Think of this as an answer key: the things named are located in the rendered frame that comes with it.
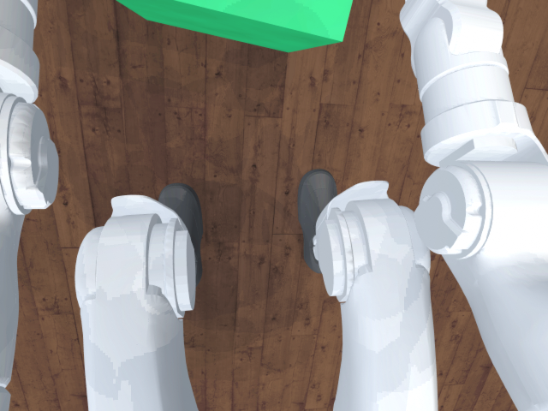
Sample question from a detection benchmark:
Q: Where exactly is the robot right thigh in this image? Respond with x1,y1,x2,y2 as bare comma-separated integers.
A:
319,199,438,411

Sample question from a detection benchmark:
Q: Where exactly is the left robot shin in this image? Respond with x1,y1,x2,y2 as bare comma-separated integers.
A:
74,195,191,308

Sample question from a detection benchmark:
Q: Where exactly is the robot left forearm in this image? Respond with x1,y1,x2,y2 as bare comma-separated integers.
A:
0,0,39,104

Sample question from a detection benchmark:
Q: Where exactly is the right robot upper arm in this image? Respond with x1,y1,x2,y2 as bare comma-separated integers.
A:
414,160,548,411

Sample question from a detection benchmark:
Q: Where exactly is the left robot upper arm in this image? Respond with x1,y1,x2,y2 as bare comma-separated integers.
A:
0,92,59,411

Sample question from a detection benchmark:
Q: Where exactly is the robot right forearm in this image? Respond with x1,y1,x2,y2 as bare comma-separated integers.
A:
400,0,548,167

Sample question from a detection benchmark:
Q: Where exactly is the carton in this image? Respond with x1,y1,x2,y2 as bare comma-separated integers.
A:
117,0,353,52

